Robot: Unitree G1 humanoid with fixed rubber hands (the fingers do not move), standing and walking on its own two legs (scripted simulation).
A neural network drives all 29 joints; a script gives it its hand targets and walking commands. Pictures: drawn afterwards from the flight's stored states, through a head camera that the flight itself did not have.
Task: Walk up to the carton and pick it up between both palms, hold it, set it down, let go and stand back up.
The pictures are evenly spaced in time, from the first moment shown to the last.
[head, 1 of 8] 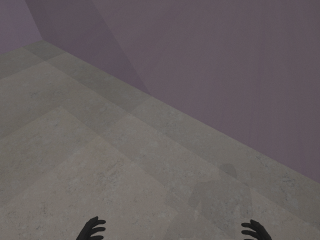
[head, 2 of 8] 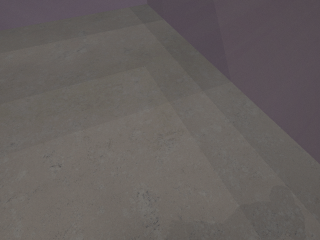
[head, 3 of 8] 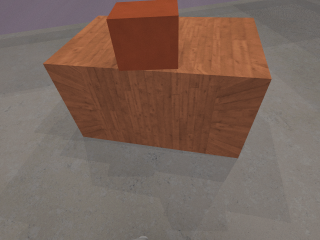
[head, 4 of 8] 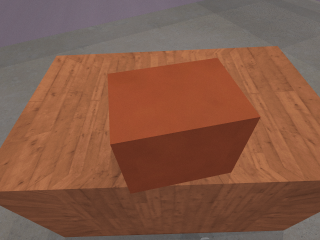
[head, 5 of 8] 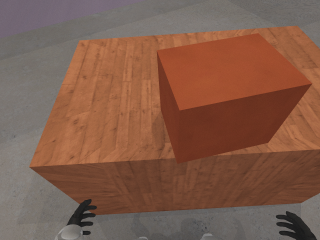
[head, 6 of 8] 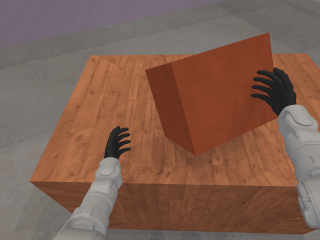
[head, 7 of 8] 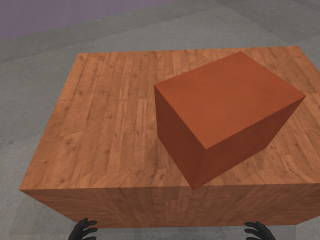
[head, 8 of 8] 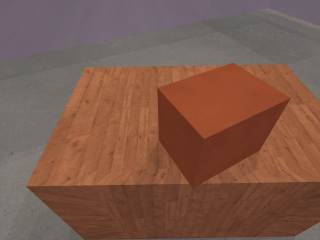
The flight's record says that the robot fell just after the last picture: no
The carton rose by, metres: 0.04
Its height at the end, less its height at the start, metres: +0.00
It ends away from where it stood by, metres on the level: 0.05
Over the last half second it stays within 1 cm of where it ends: yes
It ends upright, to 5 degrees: yes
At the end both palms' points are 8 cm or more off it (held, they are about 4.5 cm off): yes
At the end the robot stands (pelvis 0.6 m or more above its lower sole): yes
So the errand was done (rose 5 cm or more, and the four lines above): no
